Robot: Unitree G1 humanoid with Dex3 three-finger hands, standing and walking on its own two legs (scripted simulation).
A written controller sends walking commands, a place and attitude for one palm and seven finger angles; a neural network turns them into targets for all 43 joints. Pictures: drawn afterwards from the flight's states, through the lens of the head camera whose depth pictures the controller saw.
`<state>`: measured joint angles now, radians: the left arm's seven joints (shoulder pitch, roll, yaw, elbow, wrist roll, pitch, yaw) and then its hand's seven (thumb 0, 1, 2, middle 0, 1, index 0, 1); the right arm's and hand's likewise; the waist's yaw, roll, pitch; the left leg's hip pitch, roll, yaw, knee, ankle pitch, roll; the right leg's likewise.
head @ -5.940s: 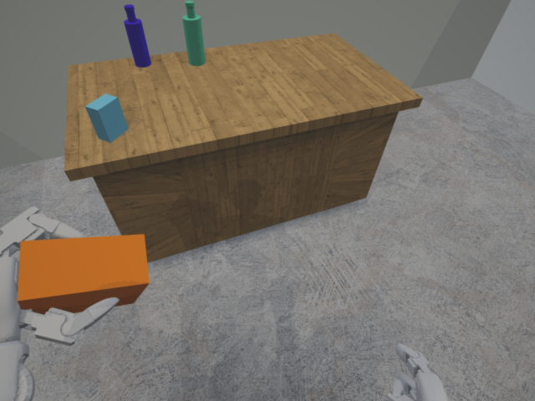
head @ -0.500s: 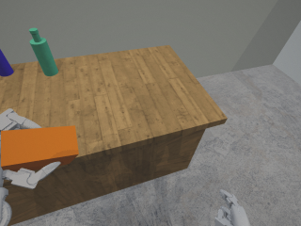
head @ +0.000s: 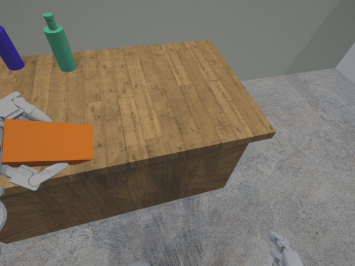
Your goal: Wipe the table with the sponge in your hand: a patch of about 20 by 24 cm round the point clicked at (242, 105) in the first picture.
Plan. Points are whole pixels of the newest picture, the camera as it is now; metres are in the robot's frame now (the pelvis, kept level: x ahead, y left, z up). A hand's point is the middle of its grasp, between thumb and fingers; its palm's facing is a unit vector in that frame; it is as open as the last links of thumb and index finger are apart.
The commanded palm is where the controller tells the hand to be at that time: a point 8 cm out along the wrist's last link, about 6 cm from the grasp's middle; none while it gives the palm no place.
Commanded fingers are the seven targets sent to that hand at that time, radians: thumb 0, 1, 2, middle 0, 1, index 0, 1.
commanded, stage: come to a stop and stand still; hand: left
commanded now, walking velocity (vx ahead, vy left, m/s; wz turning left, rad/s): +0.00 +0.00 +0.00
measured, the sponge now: (59, 146) +0.26 +0.24 +0.16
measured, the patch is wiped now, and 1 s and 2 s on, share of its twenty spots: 0.00 0.00 0.00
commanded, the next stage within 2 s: look again from close up in 0.66 s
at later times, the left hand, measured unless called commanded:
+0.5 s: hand (25, 125) +0.28 +0.29 +0.19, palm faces +0.42 -0.85 -0.32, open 9.7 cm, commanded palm +0.21 +0.32 +0.18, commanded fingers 0.00 0.10 1.30 -1.20 -1.60 -1.20 -1.60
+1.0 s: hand (23, 147) +0.25 +0.29 +0.16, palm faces +0.39 -0.85 -0.35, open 9.7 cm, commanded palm +0.19 +0.32 +0.18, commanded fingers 0.00 0.10 1.30 -1.20 -1.60 -1.20 -1.60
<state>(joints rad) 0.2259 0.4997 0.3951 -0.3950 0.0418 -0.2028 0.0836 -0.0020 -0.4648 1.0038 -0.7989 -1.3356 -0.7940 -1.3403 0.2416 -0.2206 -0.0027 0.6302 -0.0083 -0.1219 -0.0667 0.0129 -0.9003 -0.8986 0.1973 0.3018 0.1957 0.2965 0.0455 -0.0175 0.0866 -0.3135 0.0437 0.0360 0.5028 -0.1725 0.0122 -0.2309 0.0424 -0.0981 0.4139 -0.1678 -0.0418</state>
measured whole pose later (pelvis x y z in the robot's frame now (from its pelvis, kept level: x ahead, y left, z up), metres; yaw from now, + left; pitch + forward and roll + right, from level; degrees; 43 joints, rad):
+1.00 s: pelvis +0.03 +0.05 +0.00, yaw -1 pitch -1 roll -2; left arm 0.40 0.35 0.35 -0.41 -0.02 -0.20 0.11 0.00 -0.46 1.01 -0.79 -1.34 -0.79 -1.34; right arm 0.22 -0.19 0.03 0.58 0.00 -0.09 -0.04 0.01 -0.90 -0.90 0.20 0.30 0.20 0.30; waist 0.02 -0.01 0.01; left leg -0.23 -0.01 0.09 0.45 -0.20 0.07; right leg -0.16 -0.01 -0.05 0.36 -0.18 0.02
